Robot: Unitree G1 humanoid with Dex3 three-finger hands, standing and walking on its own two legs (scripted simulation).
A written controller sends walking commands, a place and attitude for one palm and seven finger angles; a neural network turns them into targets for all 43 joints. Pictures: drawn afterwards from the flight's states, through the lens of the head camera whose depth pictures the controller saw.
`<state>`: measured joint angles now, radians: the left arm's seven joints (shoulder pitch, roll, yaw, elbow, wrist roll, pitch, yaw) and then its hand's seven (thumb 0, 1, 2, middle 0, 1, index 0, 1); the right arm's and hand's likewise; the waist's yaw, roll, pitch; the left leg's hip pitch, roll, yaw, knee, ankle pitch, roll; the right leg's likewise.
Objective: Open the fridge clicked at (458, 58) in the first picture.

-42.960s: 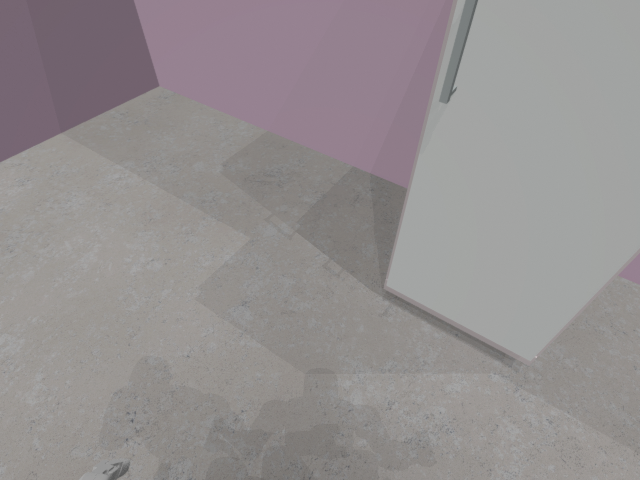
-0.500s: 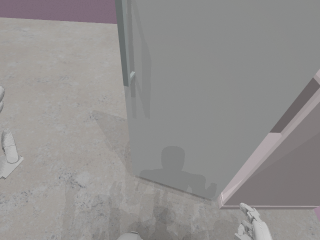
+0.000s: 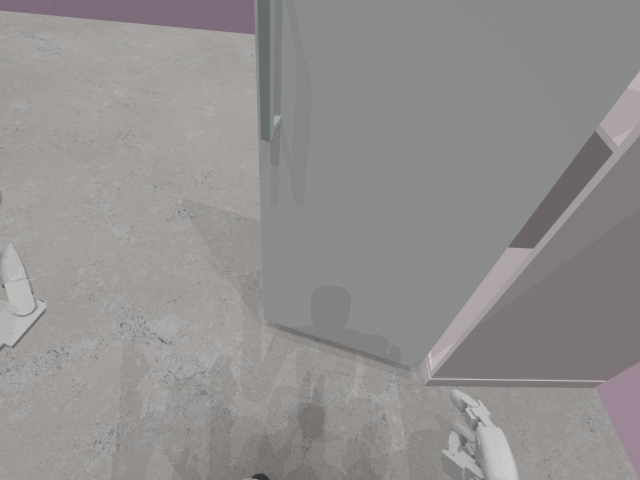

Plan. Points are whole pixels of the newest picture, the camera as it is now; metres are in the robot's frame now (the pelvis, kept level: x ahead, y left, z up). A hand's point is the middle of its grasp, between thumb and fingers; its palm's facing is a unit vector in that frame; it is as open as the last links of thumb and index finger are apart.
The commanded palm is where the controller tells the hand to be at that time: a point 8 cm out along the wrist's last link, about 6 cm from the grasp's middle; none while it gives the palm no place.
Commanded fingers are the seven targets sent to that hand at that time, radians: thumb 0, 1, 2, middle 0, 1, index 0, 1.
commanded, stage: stop stepping back and stand still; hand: left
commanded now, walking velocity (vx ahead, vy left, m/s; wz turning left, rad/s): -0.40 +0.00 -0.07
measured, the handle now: (271, 56) +0.63 +0.16 +0.20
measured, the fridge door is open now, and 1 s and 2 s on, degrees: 72 72 72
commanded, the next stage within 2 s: let the arm hang, fingers relaxed in 1.32 s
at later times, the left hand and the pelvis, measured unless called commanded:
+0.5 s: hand (102, 390) +0.15 +0.21 +0.16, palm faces +0.30 -0.83 -0.46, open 7.5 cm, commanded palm +0.08 +0.26 +0.18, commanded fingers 0.00 0.90 0.90 -0.20 -0.30 -0.20 -0.30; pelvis -0.08 -0.03 -0.01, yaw -4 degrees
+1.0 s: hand (42, 438) +0.12 +0.23 +0.16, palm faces +0.33 -0.84 -0.44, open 7.5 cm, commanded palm +0.06 +0.28 +0.18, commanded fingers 0.00 0.90 0.90 -0.20 -0.30 -0.20 -0.30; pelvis -0.11 -0.01 +0.00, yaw -5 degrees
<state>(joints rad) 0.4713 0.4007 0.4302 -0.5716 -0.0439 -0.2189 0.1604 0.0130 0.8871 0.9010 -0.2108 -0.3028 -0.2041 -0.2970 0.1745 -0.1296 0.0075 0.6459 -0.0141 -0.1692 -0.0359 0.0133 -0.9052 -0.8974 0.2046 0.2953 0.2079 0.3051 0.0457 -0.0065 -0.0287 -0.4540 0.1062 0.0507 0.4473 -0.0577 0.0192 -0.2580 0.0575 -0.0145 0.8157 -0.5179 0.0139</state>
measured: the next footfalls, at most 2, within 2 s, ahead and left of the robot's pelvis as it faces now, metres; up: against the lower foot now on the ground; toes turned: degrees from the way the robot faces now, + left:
right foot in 0.10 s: -0.09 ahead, -0.12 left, +0.00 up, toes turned -6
left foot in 0.28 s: -0.02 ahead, +0.10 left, +0.00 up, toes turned -4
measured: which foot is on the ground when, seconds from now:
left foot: down 0.00-0.10, up 0.12-0.26, down 0.28-1.00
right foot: up 0.00-0.08, down 0.10-1.00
